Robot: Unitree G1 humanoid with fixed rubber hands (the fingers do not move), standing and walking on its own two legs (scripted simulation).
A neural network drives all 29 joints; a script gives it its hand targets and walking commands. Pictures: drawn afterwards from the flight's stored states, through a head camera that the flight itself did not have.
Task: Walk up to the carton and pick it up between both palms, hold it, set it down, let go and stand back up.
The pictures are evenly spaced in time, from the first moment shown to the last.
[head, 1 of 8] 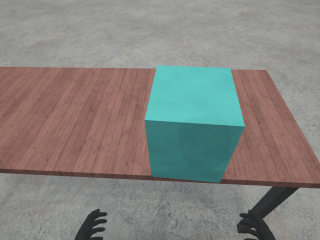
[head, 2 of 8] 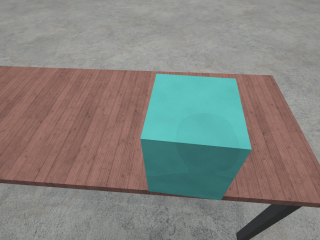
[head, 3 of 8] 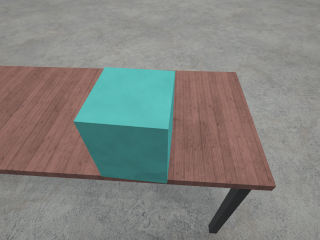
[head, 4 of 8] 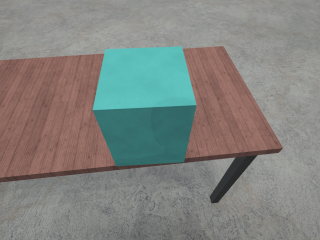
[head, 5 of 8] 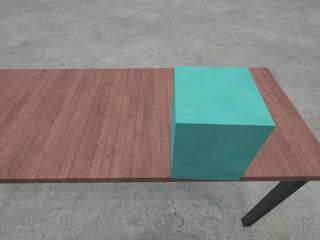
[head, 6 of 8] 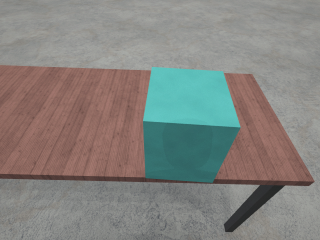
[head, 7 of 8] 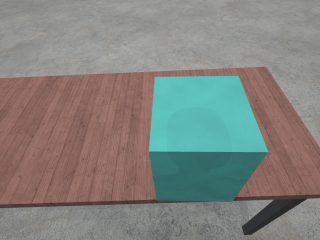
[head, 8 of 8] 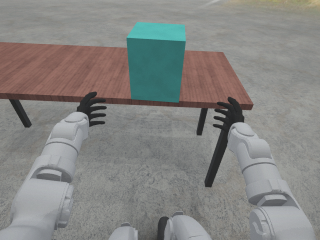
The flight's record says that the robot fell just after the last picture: yes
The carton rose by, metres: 0.00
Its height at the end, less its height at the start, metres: +0.00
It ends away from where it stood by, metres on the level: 0.00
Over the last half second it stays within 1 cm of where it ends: yes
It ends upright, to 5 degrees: yes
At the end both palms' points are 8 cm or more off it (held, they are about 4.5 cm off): yes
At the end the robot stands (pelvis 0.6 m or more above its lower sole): yes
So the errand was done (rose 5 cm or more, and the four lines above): no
